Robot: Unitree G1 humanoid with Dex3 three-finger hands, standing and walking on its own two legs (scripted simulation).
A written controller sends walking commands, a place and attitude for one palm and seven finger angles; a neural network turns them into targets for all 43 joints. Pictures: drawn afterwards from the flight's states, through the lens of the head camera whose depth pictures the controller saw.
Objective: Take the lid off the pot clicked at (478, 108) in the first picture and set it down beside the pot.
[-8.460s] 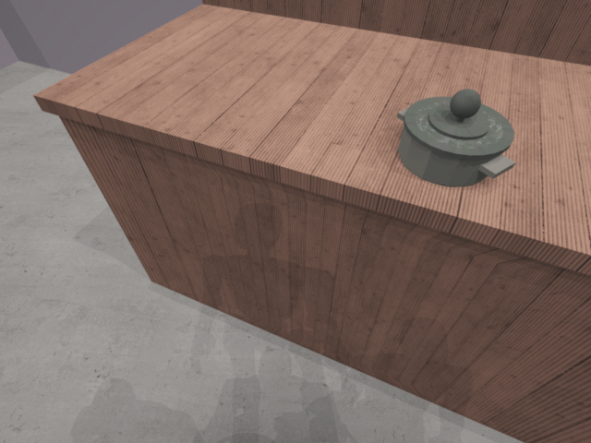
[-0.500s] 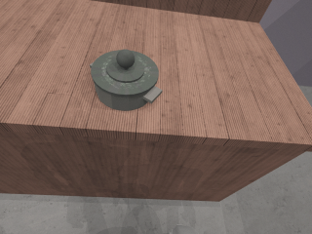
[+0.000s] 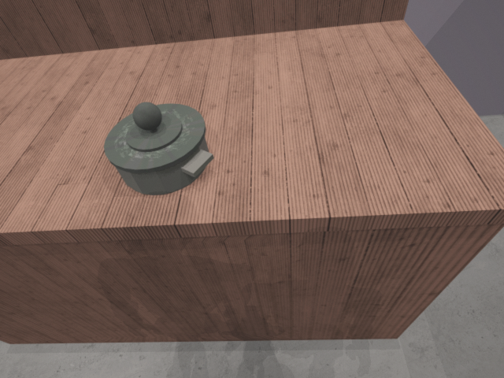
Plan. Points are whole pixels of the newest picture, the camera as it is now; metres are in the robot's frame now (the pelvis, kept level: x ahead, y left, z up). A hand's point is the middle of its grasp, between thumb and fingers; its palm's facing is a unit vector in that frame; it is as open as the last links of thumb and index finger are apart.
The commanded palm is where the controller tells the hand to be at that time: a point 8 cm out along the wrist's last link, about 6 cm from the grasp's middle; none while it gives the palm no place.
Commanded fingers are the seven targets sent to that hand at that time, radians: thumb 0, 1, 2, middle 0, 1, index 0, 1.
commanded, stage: look again from close up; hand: left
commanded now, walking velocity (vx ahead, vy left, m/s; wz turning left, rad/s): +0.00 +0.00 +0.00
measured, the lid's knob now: (147, 116) +0.48 +0.18 +0.18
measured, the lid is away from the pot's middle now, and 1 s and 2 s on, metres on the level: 0.00 0.00 0.00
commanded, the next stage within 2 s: lift the closed hand beside the body in 1.24 s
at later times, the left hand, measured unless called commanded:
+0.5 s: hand out of the picture -0.07 +0.17 -0.16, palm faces +0.06 -0.98 -0.20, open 7.4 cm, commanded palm none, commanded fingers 0.00 0.90 0.90 -0.20 -0.30 -0.20 -0.30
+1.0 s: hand out of the picture -0.05 +0.19 -0.16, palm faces +0.07 -0.98 -0.19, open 7.3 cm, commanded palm none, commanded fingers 0.00 0.90 0.90 -0.20 -0.30 -0.20 -0.30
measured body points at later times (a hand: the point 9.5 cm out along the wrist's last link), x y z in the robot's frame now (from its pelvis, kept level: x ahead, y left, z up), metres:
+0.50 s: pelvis -0.04 +0.00 +0.01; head -0.03 -0.02 +0.46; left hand -0.08 +0.22 -0.14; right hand -0.07 -0.20 -0.16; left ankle -0.05 +0.16 -0.73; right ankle -0.06 -0.09 -0.73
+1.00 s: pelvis -0.04 +0.03 +0.01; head -0.03 +0.02 +0.46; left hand -0.05 +0.24 -0.15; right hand -0.06 -0.17 -0.16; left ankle -0.05 +0.17 -0.73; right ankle -0.06 -0.09 -0.73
